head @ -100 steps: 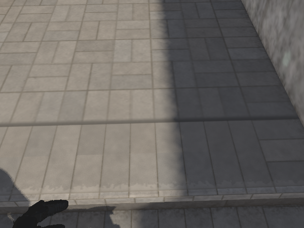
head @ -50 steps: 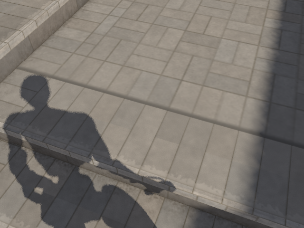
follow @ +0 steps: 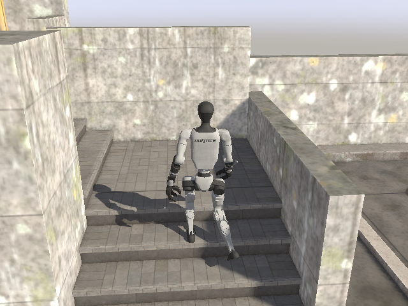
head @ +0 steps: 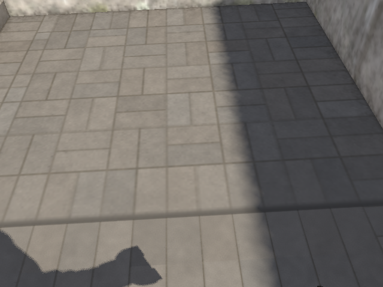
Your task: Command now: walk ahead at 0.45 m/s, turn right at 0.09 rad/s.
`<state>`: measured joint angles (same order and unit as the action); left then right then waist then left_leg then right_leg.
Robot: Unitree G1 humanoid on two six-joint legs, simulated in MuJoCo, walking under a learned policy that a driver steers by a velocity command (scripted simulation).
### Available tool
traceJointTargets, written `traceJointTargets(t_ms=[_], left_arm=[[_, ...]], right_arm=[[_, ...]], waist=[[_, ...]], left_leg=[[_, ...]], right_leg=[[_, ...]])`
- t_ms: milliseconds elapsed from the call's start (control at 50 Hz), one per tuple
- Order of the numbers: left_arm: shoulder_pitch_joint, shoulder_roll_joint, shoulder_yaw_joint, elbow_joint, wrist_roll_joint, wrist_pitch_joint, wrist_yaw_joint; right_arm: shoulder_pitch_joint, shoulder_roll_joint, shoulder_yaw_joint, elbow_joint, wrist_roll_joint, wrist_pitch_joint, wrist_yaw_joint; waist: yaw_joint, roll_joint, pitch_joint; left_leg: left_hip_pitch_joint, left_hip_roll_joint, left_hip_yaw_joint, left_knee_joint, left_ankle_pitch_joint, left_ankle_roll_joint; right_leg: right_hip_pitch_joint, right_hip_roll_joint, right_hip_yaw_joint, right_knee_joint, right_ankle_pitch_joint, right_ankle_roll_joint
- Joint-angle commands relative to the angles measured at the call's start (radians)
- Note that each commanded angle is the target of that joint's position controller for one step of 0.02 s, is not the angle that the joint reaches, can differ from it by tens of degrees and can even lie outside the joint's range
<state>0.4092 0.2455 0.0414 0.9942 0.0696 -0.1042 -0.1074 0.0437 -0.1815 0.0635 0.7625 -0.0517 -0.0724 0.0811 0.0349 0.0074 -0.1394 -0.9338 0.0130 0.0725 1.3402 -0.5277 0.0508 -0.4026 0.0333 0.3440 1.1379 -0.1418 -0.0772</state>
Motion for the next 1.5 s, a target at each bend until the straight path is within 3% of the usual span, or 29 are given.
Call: traceJointTargets(t_ms=[20,60,80,180,340,400,460,520,560,600,620,640,660,680,740,820,880,960,1040,1140,1160,1180,1200,1220,1240,1280,1300,1400,1500], left_arm=[[-0.054,-0.018,-0.001,-0.063,-0.014,-0.01,0.025],[-0.085,-0.026,-0.026,-0.078,-0.016,0.021,0.038],[-0.079,-0.041,-0.035,-0.074,-0.016,0.034,0.048],[-0.219,-0.001,-0.037,-0.079,-0.026,0.035,0.027],[-0.505,-0.079,-0.097,-0.191,-0.037,0.037,0.048],[-0.675,-0.072,-0.096,-0.268,-0.033,0.07,0.04],[-0.756,-0.135,-0.098,-0.301,-0.008,0.105,0.02],[-0.782,-0.11,-0.084,-0.353,-0.013,0.127,-0.002],[-0.689,-0.068,-0.061,-0.331,-0.031,0.117,-0.005],[-0.398,-0.003,-0.026,-0.259,-0.031,0.085,0.018],[-0.22,0.043,-0.023,-0.2,-0.06,0.083,0.028],[0.066,0.072,-0.015,-0.097,-0.008,0.088,0.043],[0.135,0.09,0.0,-0.062,0.016,0.057,0.059],[0.02,0.081,-0.001,-0.046,-0.002,0.026,0.07],[-0.228,-0.131,-0.053,0.008,-0.031,0.017,0.06],[-0.344,-0.12,-0.043,-0.032,-0.016,-0.023,0.068],[-0.218,-0.063,-0.042,-0.038,0.009,-0.04,0.086],[-0.04,0.012,-0.022,0.0,-0.001,-0.038,0.073],[0.013,0.026,-0.006,0.028,-0.02,-0.048,0.063],[0.019,0.073,0.02,0.019,-0.009,-0.014,0.084],[0.044,0.057,0.018,0.009,0.007,-0.017,0.092],[0.166,-0.021,-0.012,-0.019,0.011,-0.026,0.106],[0.085,-0.034,-0.029,-0.035,0.018,-0.029,0.073],[-0.127,0.014,-0.002,-0.089,-0.017,-0.015,0.049],[-0.216,0.039,0.009,-0.104,-0.019,-0.018,0.055],[-0.194,-0.02,-0.003,-0.096,0.021,-0.023,0.077],[-0.288,0.091,0.04,-0.198,-0.117,-0.055,0.127],[-0.332,0.018,0.035,-0.235,-0.056,-0.029,0.153],[-0.518,0.018,0.024,-0.299,-0.072,-0.024,0.141]], right_arm=[[0.252,-0.2,-0.061,0.123,0.044,-0.019,-0.023],[0.086,-0.007,-0.016,0.158,0.013,-0.007,-0.035],[0.062,0.026,-0.01,0.174,0.013,-0.012,-0.046],[0.3,-0.025,-0.034,0.288,-0.032,-0.021,-0.018],[0.631,0.018,-0.01,0.432,-0.095,-0.018,-0.019],[0.756,0.024,0.002,0.467,-0.092,-0.023,-0.005],[0.731,0.052,0.019,0.43,-0.036,-0.025,0.017],[0.61,-0.052,0.013,0.388,-0.013,-0.054,0.036],[0.621,-0.179,-0.034,0.392,0.014,-0.066,0.026],[0.582,-0.22,-0.078,0.356,-0.029,-0.067,0.022],[0.674,-0.115,-0.061,0.344,-0.058,-0.068,0.031],[0.561,-0.021,-0.055,0.303,-0.039,-0.044,0.041],[0.461,-0.046,-0.084,0.297,0.019,-0.032,0.051],[0.407,-0.049,-0.098,0.283,0.02,-0.039,0.034],[0.253,0.018,-0.058,0.171,-0.018,-0.027,-0.011],[0.195,0.013,-0.064,0.147,-0.009,-0.006,-0.011],[0.013,-0.052,-0.083,0.09,-0.017,-0.036,0.006],[-0.116,-0.021,-0.084,0.059,-0.001,-0.01,0.022],[-0.177,-0.033,-0.104,0.029,0.008,0.022,-0.005],[-0.117,-0.116,-0.16,0.029,0.038,-0.017,-0.038],[0.008,-0.155,-0.178,0.059,0.039,-0.029,-0.058],[0.195,-0.176,-0.172,0.093,0.032,-0.036,-0.069],[0.447,-0.194,-0.175,0.178,0.009,-0.028,-0.081],[0.541,-0.191,-0.192,0.232,-0.01,-0.032,-0.084],[0.426,-0.21,-0.204,0.222,0.003,-0.042,-0.083],[0.274,-0.088,-0.167,0.207,0.022,-0.041,-0.07],[0.146,-0.092,-0.156,0.112,0.094,-0.033,-0.07],[0.211,-0.163,-0.16,0.063,0.054,-0.01,-0.097],[0.341,-0.172,-0.166,0.069,0.08,-0.004,-0.102]], waist=[[-0.037,0.209,0.058],[0.059,0.0,0.045],[0.075,-0.003,0.056],[-0.001,0.042,0.104],[-0.096,0.06,0.165],[-0.147,0.097,0.179],[-0.132,0.129,0.176],[-0.029,0.179,0.092],[0.019,0.188,0.095],[0.089,0.134,-0.093],[0.077,-0.047,-0.322],[0.178,-0.246,-0.332],[0.184,-0.18,-0.172],[0.119,-0.068,-0.023],[-0.064,0.09,-0.018],[-0.163,-0.025,0.05],[-0.082,-0.03,0.026],[-0.01,-0.079,0.096],[-0.007,-0.078,0.16],[-0.06,-0.072,0.07],[-0.073,-0.061,-0.026],[-0.066,0.093,-0.253],[-0.174,0.194,-0.305],[-0.249,0.101,-0.131],[-0.207,0.07,0.04],[-0.083,0.016,0.051],[-0.03,0.009,0.115],[-0.025,0.002,0.125],[-0.107,0.068,0.128]], left_leg=[[0.462,0.212,-0.938,-0.919,-0.503,0.204],[0.302,0.214,-0.751,-0.902,-0.296,0.175],[0.299,0.195,-0.682,-0.929,-0.198,0.148],[0.484,0.126,-0.358,-0.974,0.109,0.095],[0.866,0.175,-0.324,-1.036,0.278,0.135],[0.864,0.199,-0.311,-1.116,0.414,0.167],[0.85,0.243,-0.23,-1.181,0.787,0.176],[0.618,0.222,-0.089,-1.209,1.43,0.191],[0.913,0.262,-0.077,-1.08,1.862,0.151],[0.848,0.254,-0.079,-0.767,2.031,0.05],[0.516,0.134,-0.178,-0.541,1.618,0.011],[0.235,-0.103,-0.221,-0.103,0.404,-0.007],[0.1,-0.123,-0.378,0.342,0.438,0.031],[0.022,-0.092,-0.394,0.493,0.493,0.05],[-0.086,-0.054,-0.342,0.609,0.446,0.141],[-0.004,0.049,-0.189,0.303,0.383,0.11],[0.056,0.083,-0.121,-0.011,0.573,0.056],[0.149,0.08,-0.059,-0.423,0.65,0.016],[0.132,0.058,-0.064,-0.667,0.599,0.017],[0.491,-0.083,0.028,-0.842,0.517,0.096],[0.758,-0.077,-0.034,-0.746,0.615,0.146],[1.285,0.073,-0.29,-0.689,0.708,0.315],[1.488,0.249,-0.673,-0.923,0.645,0.41],[1.447,0.222,-0.668,-1.021,0.476,0.308],[1.241,0.2,-0.601,-1.045,0.423,0.259],[0.925,0.169,-0.494,-1.079,0.536,0.263],[0.792,0.167,-0.522,-1.131,0.596,0.264],[0.589,0.106,-0.403,-1.148,0.503,0.222],[0.582,0.05,-0.395,-1.117,0.451,0.165]], right_leg=[[-0.689,0.049,-0.023,0.779,0.262,-0.052],[-0.643,-0.008,-0.061,0.823,0.289,-0.084],[-0.659,-0.019,-0.055,0.786,0.295,-0.095],[-0.875,-0.005,-0.142,0.86,0.257,-0.148],[-1.301,-0.056,-0.27,0.937,0.15,-0.18],[-1.25,-0.108,-0.387,0.674,0.239,-0.122],[-1.059,-0.124,-0.507,0.535,0.056,-0.087],[-0.449,-0.015,-0.594,0.317,-0.064,-0.083],[-0.426,0.05,-0.599,0.066,-0.245,-0.056],[0.021,0.022,-0.457,-0.012,0.012,-0.133],[0.461,-0.088,-0.071,-0.183,-0.052,-0.256],[0.622,-0.254,0.348,-0.53,-0.097,-0.358],[0.404,-0.272,0.486,-0.662,-0.265,-0.31],[0.209,-0.264,0.395,-0.657,-0.322,-0.27],[0.053,-0.258,0.123,-0.668,0.012,-0.229],[-0.1,-0.157,-0.258,-0.835,0.075,-0.135],[-0.043,-0.139,-0.361,-0.879,0.281,-0.113],[0.169,-0.208,-0.404,-0.966,0.428,-0.122],[0.489,-0.292,-0.423,-0.967,0.549,-0.11],[0.596,-0.277,-0.528,-0.719,0.955,-0.053],[0.458,-0.237,-0.53,-0.568,0.854,-0.011],[0.074,-0.158,-0.495,-0.296,0.529,0.101],[-0.174,0.023,-0.425,-0.083,-0.346,0.151],[-0.378,0.013,-0.277,0.086,-0.368,0.1],[-0.452,-0.042,-0.237,0.167,-0.282,0.064],[-0.293,-0.112,-0.219,0.123,-0.167,0.01],[-0.269,-0.092,-0.264,0.158,-0.144,0.053],[-0.257,-0.126,-0.295,-0.177,0.017,0.108],[-0.118,-0.041,-0.296,-0.526,0.262,0.115]])
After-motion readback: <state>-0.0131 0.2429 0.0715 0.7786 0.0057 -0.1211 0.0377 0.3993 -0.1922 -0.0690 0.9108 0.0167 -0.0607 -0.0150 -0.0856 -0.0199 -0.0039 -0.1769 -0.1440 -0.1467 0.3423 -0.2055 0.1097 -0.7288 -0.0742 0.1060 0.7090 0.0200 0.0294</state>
